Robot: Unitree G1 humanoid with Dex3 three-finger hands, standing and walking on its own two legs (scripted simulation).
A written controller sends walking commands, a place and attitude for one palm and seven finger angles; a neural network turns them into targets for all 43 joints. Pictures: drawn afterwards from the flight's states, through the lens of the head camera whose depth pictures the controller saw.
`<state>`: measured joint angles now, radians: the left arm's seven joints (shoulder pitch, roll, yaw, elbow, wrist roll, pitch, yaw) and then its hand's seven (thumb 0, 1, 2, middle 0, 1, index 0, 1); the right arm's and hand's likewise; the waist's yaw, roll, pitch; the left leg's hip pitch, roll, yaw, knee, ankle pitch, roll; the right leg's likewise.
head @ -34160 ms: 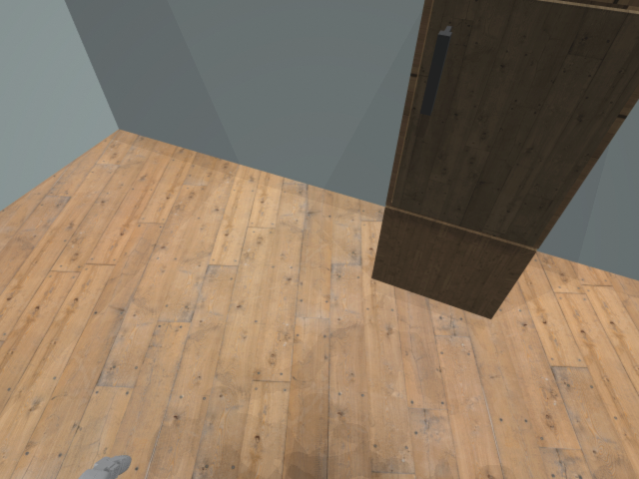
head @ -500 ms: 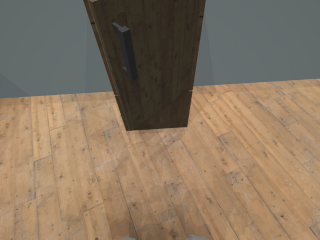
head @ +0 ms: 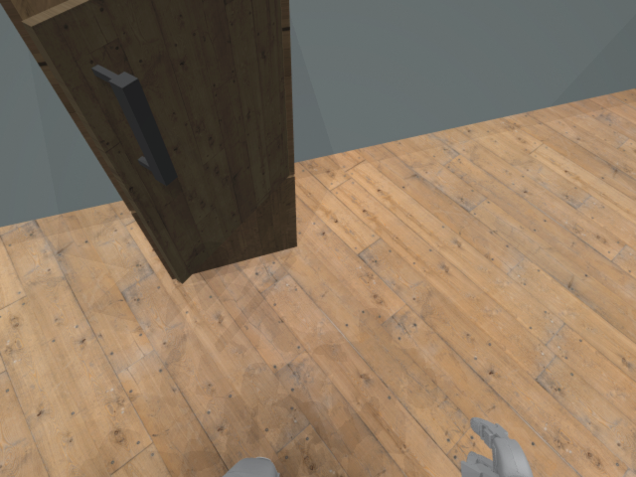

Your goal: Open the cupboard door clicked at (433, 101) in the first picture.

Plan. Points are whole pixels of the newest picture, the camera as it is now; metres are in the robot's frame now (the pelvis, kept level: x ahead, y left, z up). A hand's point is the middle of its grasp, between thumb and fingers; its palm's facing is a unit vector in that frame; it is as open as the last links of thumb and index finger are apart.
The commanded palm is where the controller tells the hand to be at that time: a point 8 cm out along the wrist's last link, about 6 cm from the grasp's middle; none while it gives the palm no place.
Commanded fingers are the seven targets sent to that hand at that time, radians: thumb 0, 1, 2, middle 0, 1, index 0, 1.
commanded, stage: walk to a spot facing it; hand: left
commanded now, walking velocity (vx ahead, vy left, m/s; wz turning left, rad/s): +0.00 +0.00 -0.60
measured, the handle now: (136, 129) +0.51 +0.31 +0.09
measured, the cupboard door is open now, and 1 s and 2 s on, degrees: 37 37 37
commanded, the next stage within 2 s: none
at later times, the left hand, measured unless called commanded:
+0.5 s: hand (226, 425) +0.19 +0.15 -0.17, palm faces -0.33 -0.90 -0.28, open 7.4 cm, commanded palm none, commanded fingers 0.00 0.90 0.90 -0.20 -0.30 -0.20 -0.30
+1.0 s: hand (283, 383) +0.26 +0.08 -0.17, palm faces -0.58 -0.77 -0.25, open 7.4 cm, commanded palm none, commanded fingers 0.00 0.90 0.90 -0.20 -0.30 -0.20 -0.30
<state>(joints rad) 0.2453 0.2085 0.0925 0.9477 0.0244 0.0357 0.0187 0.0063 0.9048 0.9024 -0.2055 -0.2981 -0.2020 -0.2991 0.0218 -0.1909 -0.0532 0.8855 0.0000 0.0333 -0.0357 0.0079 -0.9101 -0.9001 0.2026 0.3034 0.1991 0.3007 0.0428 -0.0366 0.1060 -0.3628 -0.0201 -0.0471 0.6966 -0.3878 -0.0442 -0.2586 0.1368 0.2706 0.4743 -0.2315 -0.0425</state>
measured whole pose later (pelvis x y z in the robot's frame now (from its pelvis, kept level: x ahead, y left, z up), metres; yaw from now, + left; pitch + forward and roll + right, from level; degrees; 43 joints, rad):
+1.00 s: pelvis +0.04 -0.03 -0.02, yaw -38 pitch +1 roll -1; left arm 0.16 0.25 0.08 0.89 0.02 0.03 -0.04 0.01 0.91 0.90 -0.20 -0.30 -0.20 -0.30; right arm 0.26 -0.22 -0.04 0.91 -0.03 0.03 -0.01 0.01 -0.90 -0.90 0.21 0.30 0.21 0.30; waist 0.00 0.03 0.07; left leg -0.32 0.16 0.15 0.73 -0.46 -0.05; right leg -0.29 -0.01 -0.05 0.58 -0.31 -0.01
